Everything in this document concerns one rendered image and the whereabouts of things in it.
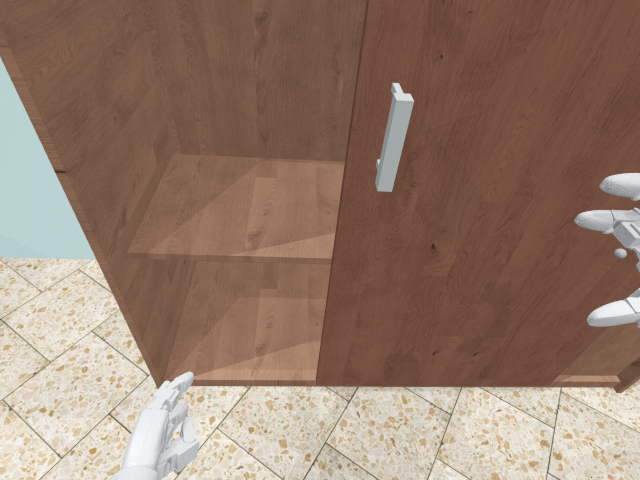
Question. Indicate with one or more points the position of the handle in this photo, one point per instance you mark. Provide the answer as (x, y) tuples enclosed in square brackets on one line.
[(397, 125)]

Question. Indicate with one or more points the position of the wardrobe door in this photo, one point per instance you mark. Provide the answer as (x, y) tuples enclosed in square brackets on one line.
[(612, 352), (472, 271)]

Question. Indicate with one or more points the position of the robot left hand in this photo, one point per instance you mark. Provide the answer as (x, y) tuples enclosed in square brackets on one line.
[(154, 429)]

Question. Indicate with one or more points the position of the robot right hand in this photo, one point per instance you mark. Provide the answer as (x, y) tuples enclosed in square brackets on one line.
[(625, 226)]

